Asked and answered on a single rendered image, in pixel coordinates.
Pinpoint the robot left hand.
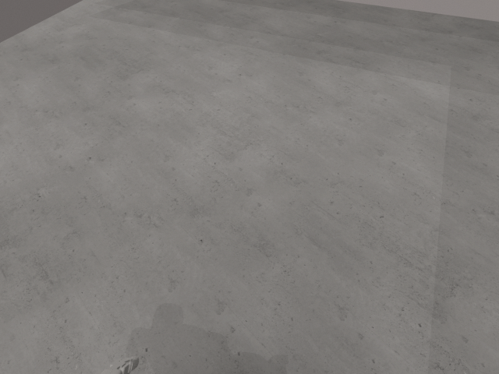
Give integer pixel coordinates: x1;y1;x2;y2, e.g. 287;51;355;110
101;356;139;374

